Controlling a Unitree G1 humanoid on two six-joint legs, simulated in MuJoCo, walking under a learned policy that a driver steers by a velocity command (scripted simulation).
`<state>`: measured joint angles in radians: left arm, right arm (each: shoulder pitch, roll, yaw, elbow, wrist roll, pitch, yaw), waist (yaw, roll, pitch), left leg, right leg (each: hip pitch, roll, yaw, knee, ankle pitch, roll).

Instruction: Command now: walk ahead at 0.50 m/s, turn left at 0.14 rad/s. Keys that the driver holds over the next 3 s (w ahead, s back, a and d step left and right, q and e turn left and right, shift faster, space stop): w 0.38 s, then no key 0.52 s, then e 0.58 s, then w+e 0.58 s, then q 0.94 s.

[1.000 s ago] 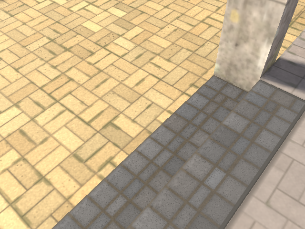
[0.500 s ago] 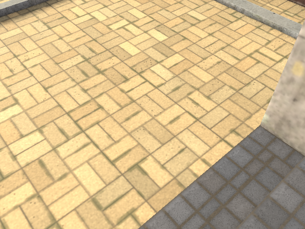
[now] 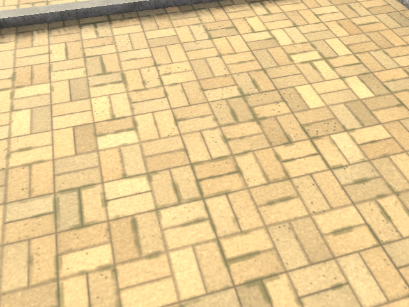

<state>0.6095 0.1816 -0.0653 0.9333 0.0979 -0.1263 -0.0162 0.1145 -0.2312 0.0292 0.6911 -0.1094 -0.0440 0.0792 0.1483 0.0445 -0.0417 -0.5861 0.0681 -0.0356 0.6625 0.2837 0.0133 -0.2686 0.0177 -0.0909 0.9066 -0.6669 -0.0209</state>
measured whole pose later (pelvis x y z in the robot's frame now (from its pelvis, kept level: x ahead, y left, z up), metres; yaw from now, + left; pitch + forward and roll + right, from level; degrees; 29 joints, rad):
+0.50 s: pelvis +0.29 +0.00 -0.16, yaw +2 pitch +1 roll +4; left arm 0.00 0.24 -0.07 0.76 0.10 -0.06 -0.08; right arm 0.58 -0.18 0.03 0.96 -0.08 -0.11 0.03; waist -0.14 -0.05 -0.04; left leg -0.12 -0.08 0.04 0.86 -0.76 0.03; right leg -0.67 -0.12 0.02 0.55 0.49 -0.01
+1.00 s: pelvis +0.46 -0.02 -0.24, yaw +0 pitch +0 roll -2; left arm 0.26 0.16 0.02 0.99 0.00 0.00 0.02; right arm 0.20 -0.16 -0.05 0.87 0.00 0.06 -0.06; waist 0.03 0.00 -0.03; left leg -0.36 0.06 -0.04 0.61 -0.26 -0.04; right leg -0.31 0.01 -0.07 0.56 -0.24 -0.01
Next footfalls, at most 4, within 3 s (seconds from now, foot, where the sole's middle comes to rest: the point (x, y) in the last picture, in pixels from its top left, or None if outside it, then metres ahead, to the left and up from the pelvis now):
0.08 left None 0.15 0.10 -0.86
0.58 right None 0.54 -0.13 -1.00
0.90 left None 0.55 0.13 -1.00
1.64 left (209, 301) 0.63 0.10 -1.00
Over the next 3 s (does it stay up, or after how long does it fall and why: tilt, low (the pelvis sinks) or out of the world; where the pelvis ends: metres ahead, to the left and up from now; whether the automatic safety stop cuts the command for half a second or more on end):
stays up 0.87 -0.23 -0.23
